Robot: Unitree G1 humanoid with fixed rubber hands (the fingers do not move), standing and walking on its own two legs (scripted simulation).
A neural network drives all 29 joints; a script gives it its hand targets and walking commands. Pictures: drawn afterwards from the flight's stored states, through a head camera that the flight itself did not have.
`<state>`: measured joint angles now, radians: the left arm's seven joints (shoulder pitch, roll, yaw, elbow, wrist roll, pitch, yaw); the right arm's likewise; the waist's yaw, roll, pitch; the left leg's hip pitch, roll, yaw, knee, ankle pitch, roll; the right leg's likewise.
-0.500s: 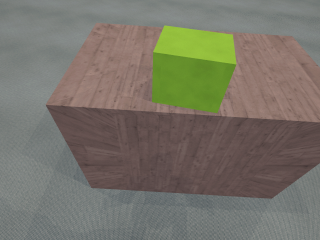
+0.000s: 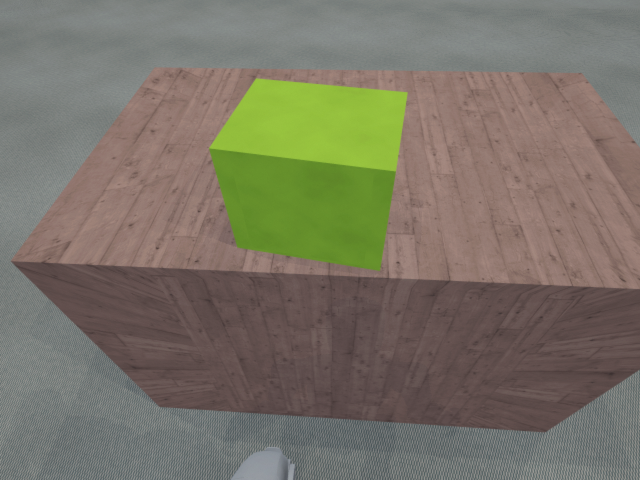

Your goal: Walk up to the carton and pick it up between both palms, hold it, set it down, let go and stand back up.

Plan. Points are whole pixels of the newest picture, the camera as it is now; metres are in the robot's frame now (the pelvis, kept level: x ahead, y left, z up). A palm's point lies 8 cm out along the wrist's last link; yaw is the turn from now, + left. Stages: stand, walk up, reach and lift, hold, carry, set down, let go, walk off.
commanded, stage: walk up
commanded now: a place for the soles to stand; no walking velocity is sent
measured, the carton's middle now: (317, 174) +0.55 +0.05 +0.07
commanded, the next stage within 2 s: none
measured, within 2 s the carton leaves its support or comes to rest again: neither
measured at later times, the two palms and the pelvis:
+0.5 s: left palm (111, 431) +0.20 +0.33 -0.12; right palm (543, 437) +0.22 -0.28 -0.11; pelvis +0.11 +0.02 -0.02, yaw -2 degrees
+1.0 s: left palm (91, 454) +0.17 +0.34 -0.12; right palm out of the picture +0.11 -0.29 -0.12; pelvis +0.08 +0.02 -0.02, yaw +0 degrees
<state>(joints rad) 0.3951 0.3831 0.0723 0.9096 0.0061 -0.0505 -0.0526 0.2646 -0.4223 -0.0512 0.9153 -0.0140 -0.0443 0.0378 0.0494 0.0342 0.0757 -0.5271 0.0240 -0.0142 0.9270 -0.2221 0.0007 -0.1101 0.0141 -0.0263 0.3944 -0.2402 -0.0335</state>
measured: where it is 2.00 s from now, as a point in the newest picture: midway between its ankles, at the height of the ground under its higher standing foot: outside the picture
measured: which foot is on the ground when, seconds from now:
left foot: up 0.00-0.18, down 0.20-0.60, up 0.62-0.88, down 0.90-1.00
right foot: down 0.00-0.24, up 0.26-0.56, down 0.58-1.00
